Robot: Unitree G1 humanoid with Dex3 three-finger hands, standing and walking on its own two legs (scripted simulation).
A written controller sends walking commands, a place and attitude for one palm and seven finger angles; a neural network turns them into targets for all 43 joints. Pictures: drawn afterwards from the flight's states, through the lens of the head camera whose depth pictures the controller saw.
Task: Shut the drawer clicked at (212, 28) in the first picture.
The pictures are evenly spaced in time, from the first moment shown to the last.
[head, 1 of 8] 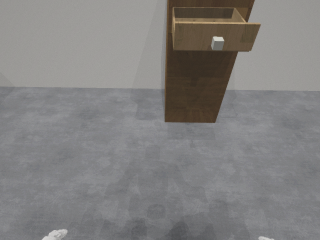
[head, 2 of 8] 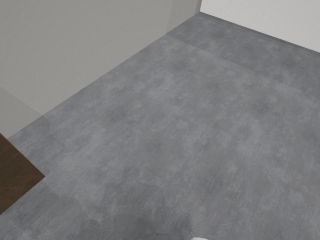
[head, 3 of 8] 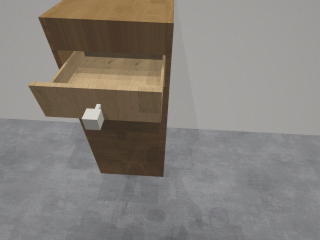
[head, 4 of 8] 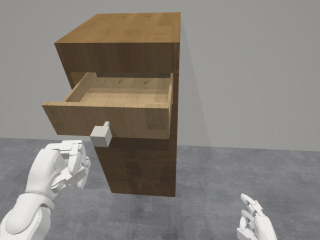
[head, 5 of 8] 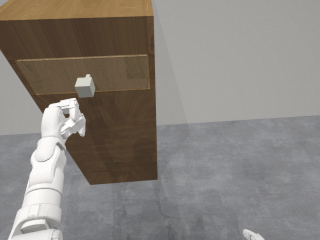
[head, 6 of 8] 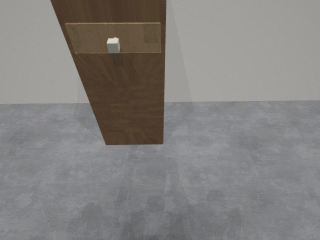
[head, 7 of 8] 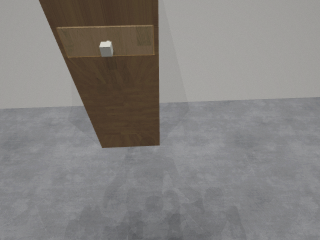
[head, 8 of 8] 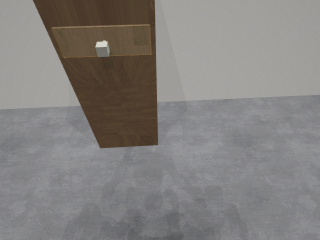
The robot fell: no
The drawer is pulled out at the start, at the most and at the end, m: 0.21 0.21 0.00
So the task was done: yes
